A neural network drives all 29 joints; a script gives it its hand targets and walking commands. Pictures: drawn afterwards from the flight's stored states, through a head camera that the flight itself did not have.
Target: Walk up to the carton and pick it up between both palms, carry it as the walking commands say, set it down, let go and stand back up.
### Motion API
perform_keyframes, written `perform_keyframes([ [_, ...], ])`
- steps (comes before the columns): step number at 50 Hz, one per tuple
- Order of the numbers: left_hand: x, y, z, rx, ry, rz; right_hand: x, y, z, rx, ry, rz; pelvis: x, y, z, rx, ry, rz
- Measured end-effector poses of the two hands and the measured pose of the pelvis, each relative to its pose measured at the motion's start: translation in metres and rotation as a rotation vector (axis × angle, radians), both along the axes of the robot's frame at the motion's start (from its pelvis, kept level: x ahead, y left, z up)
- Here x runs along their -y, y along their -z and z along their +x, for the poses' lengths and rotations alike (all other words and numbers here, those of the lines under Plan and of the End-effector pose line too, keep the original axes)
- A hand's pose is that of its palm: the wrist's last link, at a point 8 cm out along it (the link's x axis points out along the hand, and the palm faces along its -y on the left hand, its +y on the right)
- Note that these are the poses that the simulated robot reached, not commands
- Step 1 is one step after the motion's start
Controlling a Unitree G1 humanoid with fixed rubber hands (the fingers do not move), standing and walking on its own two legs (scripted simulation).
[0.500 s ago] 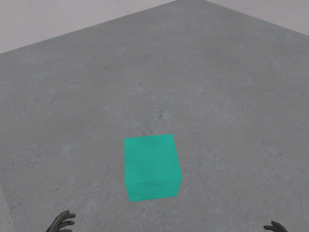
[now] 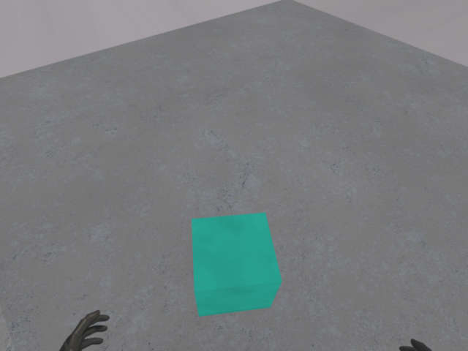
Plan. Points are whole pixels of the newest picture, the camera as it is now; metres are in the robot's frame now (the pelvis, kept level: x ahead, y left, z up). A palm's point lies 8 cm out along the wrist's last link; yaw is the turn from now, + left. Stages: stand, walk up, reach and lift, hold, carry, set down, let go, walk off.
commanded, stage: stand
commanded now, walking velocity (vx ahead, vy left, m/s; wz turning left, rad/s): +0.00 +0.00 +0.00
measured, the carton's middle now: (232, 264) +0.54 +0.04 -0.63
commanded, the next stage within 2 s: none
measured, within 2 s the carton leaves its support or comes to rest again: neither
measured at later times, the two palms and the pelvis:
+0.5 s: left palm out of the picture +0.11 +0.28 -0.08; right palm out of the picture +0.11 -0.31 -0.11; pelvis +0.01 -0.02 -0.01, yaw +1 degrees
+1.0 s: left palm out of the picture +0.09 +0.28 -0.09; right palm out of the picture +0.15 -0.31 -0.10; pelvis +0.02 -0.03 -0.01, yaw +5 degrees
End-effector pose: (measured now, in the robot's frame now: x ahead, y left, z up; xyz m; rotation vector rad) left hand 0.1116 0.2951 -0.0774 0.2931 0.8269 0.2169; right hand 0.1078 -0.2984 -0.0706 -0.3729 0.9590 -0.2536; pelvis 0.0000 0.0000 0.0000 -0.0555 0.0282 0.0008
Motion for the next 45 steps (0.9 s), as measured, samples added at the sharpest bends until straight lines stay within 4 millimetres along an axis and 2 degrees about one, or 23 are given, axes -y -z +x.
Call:
perform_keyframes([
  [5, -0.005, -0.004, -0.003, 0.003, -0.013, 0.024, -0.001, -0.005, 0.008, 0.033, 0.013, 0.001, -0.002, -0.002, 0.005, 0.036, -0.003, 0.009],
  [8, -0.013, 0.008, -0.007, -0.014, 0.000, 0.047, -0.004, 0.006, 0.012, 0.057, 0.015, 0.000, -0.006, 0.011, 0.008, 0.033, 0.011, 0.019],
  [10, -0.015, 0.018, -0.004, -0.033, 0.003, 0.041, -0.010, 0.017, 0.008, 0.037, 0.006, 0.004, -0.009, 0.018, 0.005, 0.013, 0.014, 0.015],
  [12, -0.012, 0.020, -0.001, -0.050, 0.001, 0.024, -0.013, 0.023, -0.003, -0.013, 0.005, 0.015, -0.009, 0.016, 0.003, 0.017, 0.010, 0.024],
  [19, -0.001, 0.016, 0.000, -0.100, -0.013, 0.021, -0.003, 0.033, -0.013, -0.091, 0.038, 0.026, 0.001, 0.012, 0.005, 0.008, 0.007, 0.045],
  [24, 0.013, 0.009, 0.001, -0.073, -0.040, 0.047, 0.011, 0.038, 0.001, -0.082, 0.031, 0.047, 0.018, 0.012, 0.012, 0.036, -0.017, 0.061],
  [30, 0.020, 0.003, -0.021, -0.057, -0.053, 0.083, 0.018, 0.031, 0.027, 0.010, 0.011, 0.067, 0.029, 0.011, 0.014, 0.102, -0.025, 0.073],
  [37, 0.015, 0.013, -0.021, -0.018, -0.082, 0.033, 0.009, 0.030, 0.031, -0.028, -0.069, 0.043, 0.024, 0.015, 0.006, 0.102, -0.076, 0.048],
  [45, 0.018, 0.016, -0.031, -0.073, -0.083, 0.016, 0.011, 0.027, 0.033, -0.036, -0.078, 0.050, 0.027, 0.011, 0.008, 0.084, -0.080, 0.060],
])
